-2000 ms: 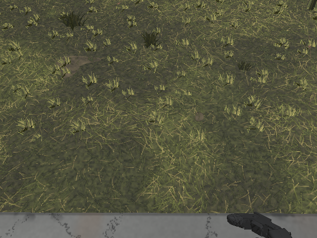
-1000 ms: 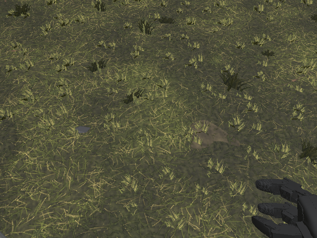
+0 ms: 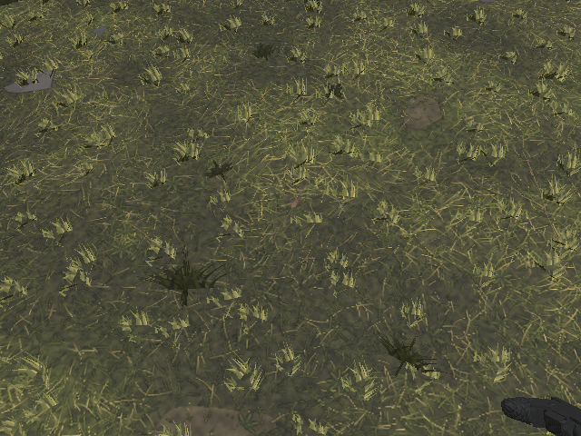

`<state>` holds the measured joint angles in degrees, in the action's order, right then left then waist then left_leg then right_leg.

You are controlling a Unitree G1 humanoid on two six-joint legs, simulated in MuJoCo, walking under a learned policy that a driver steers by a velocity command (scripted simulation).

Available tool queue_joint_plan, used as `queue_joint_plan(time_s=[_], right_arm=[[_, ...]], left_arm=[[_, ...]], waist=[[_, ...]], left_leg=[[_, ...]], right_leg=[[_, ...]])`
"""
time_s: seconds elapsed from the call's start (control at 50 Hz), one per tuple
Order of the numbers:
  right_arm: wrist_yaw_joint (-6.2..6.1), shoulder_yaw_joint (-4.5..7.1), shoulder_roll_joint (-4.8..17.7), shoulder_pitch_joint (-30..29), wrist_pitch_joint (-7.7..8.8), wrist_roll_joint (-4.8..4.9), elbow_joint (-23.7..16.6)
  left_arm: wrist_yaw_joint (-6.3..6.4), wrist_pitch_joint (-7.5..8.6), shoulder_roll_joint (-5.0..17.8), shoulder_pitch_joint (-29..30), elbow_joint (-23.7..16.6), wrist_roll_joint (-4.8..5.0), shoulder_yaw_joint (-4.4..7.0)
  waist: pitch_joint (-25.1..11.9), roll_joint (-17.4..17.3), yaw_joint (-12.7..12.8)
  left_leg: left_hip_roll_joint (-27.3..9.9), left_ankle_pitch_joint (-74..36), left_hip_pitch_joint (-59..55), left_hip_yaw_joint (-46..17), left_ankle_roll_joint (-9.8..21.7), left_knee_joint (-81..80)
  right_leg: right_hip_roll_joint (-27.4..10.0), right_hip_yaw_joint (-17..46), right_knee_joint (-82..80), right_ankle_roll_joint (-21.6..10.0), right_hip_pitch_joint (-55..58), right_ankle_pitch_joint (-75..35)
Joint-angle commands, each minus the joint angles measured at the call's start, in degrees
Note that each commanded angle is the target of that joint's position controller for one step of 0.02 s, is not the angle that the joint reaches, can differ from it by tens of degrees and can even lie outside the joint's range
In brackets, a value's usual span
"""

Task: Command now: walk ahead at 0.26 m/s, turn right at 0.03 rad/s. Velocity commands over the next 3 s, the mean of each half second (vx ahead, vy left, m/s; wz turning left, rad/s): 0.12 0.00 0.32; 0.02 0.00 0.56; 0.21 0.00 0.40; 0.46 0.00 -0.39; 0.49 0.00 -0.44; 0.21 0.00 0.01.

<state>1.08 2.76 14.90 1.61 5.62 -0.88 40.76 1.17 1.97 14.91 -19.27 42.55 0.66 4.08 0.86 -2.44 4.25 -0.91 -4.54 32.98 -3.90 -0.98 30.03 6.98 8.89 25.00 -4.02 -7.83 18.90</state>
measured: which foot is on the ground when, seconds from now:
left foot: up 0.00-0.02, down 0.04-0.48, up 0.50-0.90, down 0.92-1.00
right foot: down 0.00-0.06, up 0.08-0.46, down 0.48-0.92, up 0.94-1.00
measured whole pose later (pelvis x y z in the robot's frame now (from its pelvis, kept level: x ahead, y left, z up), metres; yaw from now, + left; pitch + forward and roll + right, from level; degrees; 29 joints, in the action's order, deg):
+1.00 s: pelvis +0.08 +0.03 +0.00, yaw +32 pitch +1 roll -1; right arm 0.4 4.1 16.8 10.3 -2.5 -0.5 35.1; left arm 1.8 -1.0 18.3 -8.6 41.2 -0.4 5.1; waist 2.9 2.3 0.5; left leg 1.8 16.8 17.3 -0.9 2.5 32.3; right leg -3.8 -0.8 56.4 3.8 -26.3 30.1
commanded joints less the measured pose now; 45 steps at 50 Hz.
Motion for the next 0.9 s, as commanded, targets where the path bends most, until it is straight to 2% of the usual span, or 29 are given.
queue_joint_plan(time_s=[0.02,0.04,0.06,0.08,0.1,0.12,0.14,0.16,0.18,0.22,0.26,0.32,0.4,0.46,0.48,0.5,0.52,0.54,0.56,0.58,0.6,0.66,0.7,0.74,0.78,0.82,0.86,0.88,0.9], right_arm=[[0.58,1.8,6.0,1.8,1.42,-0.13,-2.7],[0.52,2.22,7.7,5.5,1.71,-0.59,-1.8],[0.56,2.7,11.1,10.2,1.87,-1.64,-1.5],[0.73,2.33,9.6,13.4,1.02,-1.38,0.0],[0.97,1.67,7.1,13.9,0.1,0.96,0.1],[0.91,1.71,7.3,10.4,-0.78,1.82,-0.9],[0.72,1.98,8.3,8.2,-1.68,1.71,-2.0],[0.37,2.21,9.1,6.6,-2.51,1.55,-2.5],[0.03,2.38,9.5,5.8,-3.15,1.15,-2.8],[-0.46,2.57,8.9,5.0,-4.19,0.83,-3.3],[-1.17,3.07,9.5,5.7,-4.88,0.95,-3.5],[-2.16,3.67,10.1,5.3,-5.84,1.57,-4.2],[-2.68,3.99,10.1,6.4,-6.96,1.61,-4.6],[-3.08,3.95,9.9,6.1,-7.91,2.27,-5.1],[-3.17,3.49,8.4,7.6,-8.0,2.38,-5.2],[-3.02,2.93,6.2,8.0,-7.63,2.42,-6.7],[-2.87,3.88,9.0,8.3,-6.83,2.17,-6.9],[-2.63,5.05,12.2,10.5,-6.71,1.7,-5.4],[-2.7,5.41,12.3,12.3,-7.31,1.96,-3.7],[-3.06,5.26,11.1,13.3,-8.12,1.82,-2.8],[-3.08,4.91,9.8,13.6,-8.75,1.79,-2.8],[-2.77,3.88,7.5,9.7,-9.11,2.63,-5.3],[-2.44,3.35,6.8,7.0,-9.04,2.59,-7.0],[-1.82,2.81,6.1,6.2,-8.97,2.28,-8.1],[-1.29,2.63,6.2,6.1,-9.03,2.16,-8.8],[-0.83,2.97,7.1,6.5,-9.31,2.17,-9.2],[-0.31,3.24,7.2,8.0,-9.56,2.19,-9.2],[-0.09,3.43,7.0,10.2,-9.57,2.15,-8.5],[-0.3,3.95,7.9,12.6,-9.52,1.93,-7.6]], left_arm=[[0.22,0.6,6.7,0.4,-2.2,-0.41,1.51],[0.22,0.89,6.1,0.7,-2.7,-0.84,1.32],[0.13,1.49,4.3,-2.4,-3.6,-1.92,0.57],[-0.11,1.52,3.7,-9.5,-1.6,-1.58,-0.15],[-0.41,1.0,7.4,-8.4,-1.8,-1.47,0.44],[-0.25,0.07,8.7,-2.9,-3.0,-0.69,0.99],[0.2,-0.87,8.8,2.1,-4.1,-0.61,1.16],[0.66,-1.71,8.7,4.5,-4.9,-0.92,1.45],[1.07,-2.32,7.7,4.8,-5.3,-0.92,1.46],[1.72,-2.55,5.0,4.0,-5.1,-0.85,0.99],[2.11,-2.45,4.2,4.3,-4.8,-0.96,0.91],[2.03,-2.39,4.2,6.7,-5.0,-0.89,0.79],[1.23,-1.38,5.0,9.0,-5.7,-0.44,0.9],[0.29,-0.2,5.4,6.4,-4.7,-0.14,1.34],[0.38,-0.08,7.8,5.1,-4.6,-0.65,2.06],[0.64,-0.55,13.5,5.7,-5.2,-2.62,3.19],[0.42,-0.55,12.7,7.3,-5.9,-4.59,3.2],[0.64,-0.32,9.7,10.7,-7.3,-3.99,2.22],[0.84,-0.29,7.5,13.3,-7.8,-2.8,1.6],[0.97,-0.35,6.5,14.5,-8.0,-1.66,1.25],[1.06,-0.49,6.1,14.5,-7.9,-1.09,0.89],[1.45,-1.34,6.7,11.8,-7.0,-1.55,0.96],[1.75,-1.84,8.0,9.5,-6.4,-1.61,1.48],[1.68,-2.17,9.6,9.8,-6.3,-1.47,2.11],[1.24,-2.34,11.1,10.6,-6.3,-1.17,2.67],[0.74,-2.29,11.7,10.5,-6.0,-0.61,2.98],[0.48,-2.13,12.2,11.2,-5.6,0.37,3.19],[0.48,-2.09,12.1,11.9,-5.4,1.01,3.18],[0.42,-1.9,10.5,10.0,-4.3,1.24,2.85]], waist=[[-5.4,8.6,-3.2],[-8.1,6.9,-4.6],[-15.2,-0.4,-4.3],[-22.4,-11.4,-4.2],[-22.6,-8.7,-4.7],[-16.4,-4.7,-5.3],[-11.7,-1.4,-5.9],[-8.3,0.7,-5.4],[-6.8,-0.2,-4.2],[-6.2,-4.0,-3.2],[-8.1,-5.4,-3.3],[-8.7,-5.7,-4.1],[-7.4,-7.1,-5.0],[-6.7,-6.6,-2.8],[-7.3,-3.9,-2.8],[-6.2,10.8,-4.8],[-5.6,17.8,-4.3],[-5.4,13.1,-5.8],[-4.6,9.8,-6.7],[-4.0,8.7,-6.8],[-3.3,8.9,-6.3],[-2.5,11.0,-4.1],[-3.6,12.2,-2.3],[-4.5,12.8,-1.9],[-4.9,13.5,-1.9],[-5.0,14.1,-2.0],[-4.8,14.0,-3.3],[-5.0,13.3,-4.8],[-5.4,10.9,-5.5]], left_leg=[[1.8,-0.3,-10.7,2.5,3.8,-5.1],[0.0,-12.4,-18.2,1.0,5.7,-6.0],[-8.5,-35.3,-34.4,-8.5,11.5,-0.6],[-19.6,-43.1,-46.8,-22.7,21.7,-1.2],[-19.5,-31.1,-45.4,-28.5,22.2,-4.1],[-17.3,-18.5,-40.5,-26.9,20.0,-5.8],[-15.3,-10.6,-34.8,-25.0,18.3,-7.8],[-13.8,-5.5,-28.9,-23.2,17.0,-9.6],[-11.7,-1.7,-24.0,-21.5,15.5,-11.2],[-7.8,2.3,-19.3,-18.2,13.5,-12.7],[-6.7,4.3,-18.6,-18.0,13.6,-12.8],[-5.9,13.8,-16.3,-19.8,12.9,-13.7],[-5.7,18.9,-16.5,-24.0,12.3,-13.4],[-3.4,18.1,-14.7,-24.7,9.9,-10.0],[-0.9,22.8,-10.6,-22.6,7.3,-6.2],[6.7,32.6,-0.8,-12.6,3.8,5.2],[9.2,39.6,2.2,-6.2,1.1,20.4],[6.4,37.2,1.8,-6.5,-0.5,30.0],[6.0,34.1,1.5,-5.6,-1.5,33.7],[5.7,31.2,2.5,-4.9,-2.6,37.2],[5.5,29.7,3.3,-4.5,-3.5,40.6],[4.0,26.4,4.6,-0.5,-5.4,36.4],[2.2,26.7,4.3,0.4,-6.2,30.9],[0.5,27.9,0.2,2.0,-5.9,25.1],[-0.1,28.5,-5.2,4.3,-4.9,19.6],[0.3,27.8,-8.6,6.1,-3.6,14.6],[0.6,24.2,-12.3,7.1,-1.3,6.8],[1.5,18.7,-16.4,8.3,0.4,-0.3],[2.7,12.7,-22.5,7.6,2.3,-6.3]], right_leg=[[-13.9,6.3,4.4,-4.4,2.7,-37.7],[-10.9,4.2,10.6,-2.3,1.5,-38.8],[-6.6,1.7,23.2,0.7,-7.8,-25.1],[-2.4,-1.8,38.5,5.4,-19.0,11.1],[-4.1,-0.3,42.4,6.8,-22.2,18.2],[-5.5,-0.6,45.7,7.8,-25.9,15.7],[-5.7,-2.0,46.5,8.1,-28.2,13.8],[-6.4,-2.4,44.6,8.0,-28.3,11.8],[-7.0,-2.6,40.9,7.7,-25.8,10.0],[-6.0,-4.1,32.2,7.7,-21.4,8.1],[-5.0,-4.4,27.3,8.1,-18.8,6.2],[-4.6,-3.5,21.4,8.2,-15.8,1.7],[-4.2,-2.9,13.9,7.5,-13.3,0.2],[-4.4,-4.3,-0.3,5.4,-4.9,-7.0],[-9.9,-1.1,-3.8,3.5,1.0,-8.8],[-21.8,12.1,-6.9,-3.5,3.8,-13.0],[-29.7,20.7,-9.3,-10.4,-0.3,-21.1],[-29.3,17.3,-8.1,-10.8,-1.7,-24.0],[-25.4,11.3,-6.9,-8.3,-2.3,-24.3],[-22.7,7.4,-5.9,-6.5,-1.4,-24.0],[-21.9,5.0,-5.4,-6.3,-1.3,-26.4],[-20.1,-0.3,-5.7,-7.3,1.8,-28.1],[-21.7,-0.5,-5.4,-8.3,5.7,-28.5],[-22.8,-1.9,-5.1,-8.5,5.5,-28.6],[-23.5,-3.7,-5.1,-8.6,3.1,-29.1],[-24.3,-4.6,-4.3,-8.4,2.4,-29.1],[-24.8,-5.4,-2.1,-7.0,1.9,-28.7],[-24.1,-7.0,0.4,-5.3,0.4,-27.5],[-22.4,-9.5,4.5,-2.1,-3.1,-23.3]])
Next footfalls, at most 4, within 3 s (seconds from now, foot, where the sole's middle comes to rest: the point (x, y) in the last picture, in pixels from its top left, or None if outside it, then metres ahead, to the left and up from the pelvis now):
0.04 left None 0.20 0.12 -0.77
0.48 right None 0.20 -0.10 -0.77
0.92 left None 0.06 0.13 -0.77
1.40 right None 0.22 -0.02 -0.77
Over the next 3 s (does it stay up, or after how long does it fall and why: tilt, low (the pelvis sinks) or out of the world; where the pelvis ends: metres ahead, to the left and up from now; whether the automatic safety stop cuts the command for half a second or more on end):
stays up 0.74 0.36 0.00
